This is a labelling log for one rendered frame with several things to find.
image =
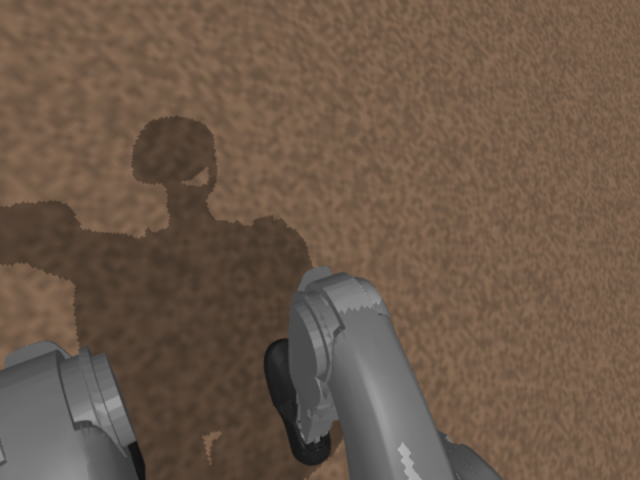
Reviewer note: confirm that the right robot hand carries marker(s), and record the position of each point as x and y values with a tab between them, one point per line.
466	464

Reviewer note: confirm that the right robot foot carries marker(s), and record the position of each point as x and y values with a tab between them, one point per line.
283	395

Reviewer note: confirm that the left robot foot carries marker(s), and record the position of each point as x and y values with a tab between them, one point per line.
137	460

